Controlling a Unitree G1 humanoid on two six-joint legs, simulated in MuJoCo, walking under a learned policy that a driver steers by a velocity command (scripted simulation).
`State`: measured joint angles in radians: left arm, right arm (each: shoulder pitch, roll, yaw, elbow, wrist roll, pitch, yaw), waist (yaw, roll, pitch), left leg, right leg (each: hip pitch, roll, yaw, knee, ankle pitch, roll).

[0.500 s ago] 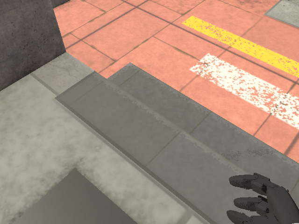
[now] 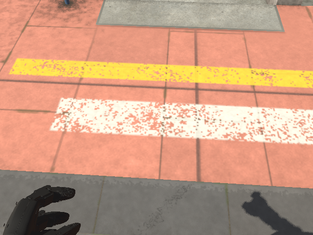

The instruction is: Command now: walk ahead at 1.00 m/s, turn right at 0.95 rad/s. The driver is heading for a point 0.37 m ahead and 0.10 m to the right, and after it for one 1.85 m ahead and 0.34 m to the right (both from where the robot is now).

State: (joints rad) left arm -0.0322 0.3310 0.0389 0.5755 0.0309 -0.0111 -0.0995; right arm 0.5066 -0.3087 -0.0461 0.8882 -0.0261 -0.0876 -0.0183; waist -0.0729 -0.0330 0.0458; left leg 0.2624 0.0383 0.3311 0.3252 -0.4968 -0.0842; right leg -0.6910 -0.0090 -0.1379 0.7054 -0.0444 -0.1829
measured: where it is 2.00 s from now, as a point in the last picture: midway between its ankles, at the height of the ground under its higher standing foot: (185, 202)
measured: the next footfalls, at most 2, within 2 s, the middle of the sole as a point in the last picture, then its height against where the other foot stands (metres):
right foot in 0.04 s outside the picture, level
left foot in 0.48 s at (151, 203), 0.14 m lower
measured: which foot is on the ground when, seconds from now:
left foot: down 0.00-0.04, up 0.06-0.46, down 0.48-1.00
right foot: up 0.00-0.02, down 0.04-0.48, up 0.50-0.80, down 0.82-0.86, up 0.88-1.00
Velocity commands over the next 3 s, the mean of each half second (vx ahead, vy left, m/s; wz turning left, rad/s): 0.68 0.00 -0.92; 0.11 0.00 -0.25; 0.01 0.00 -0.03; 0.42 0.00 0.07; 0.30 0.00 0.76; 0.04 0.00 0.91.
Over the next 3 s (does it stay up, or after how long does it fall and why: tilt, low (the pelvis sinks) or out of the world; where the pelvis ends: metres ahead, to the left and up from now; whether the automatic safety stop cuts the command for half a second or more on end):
stays up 0.92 -0.46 -0.24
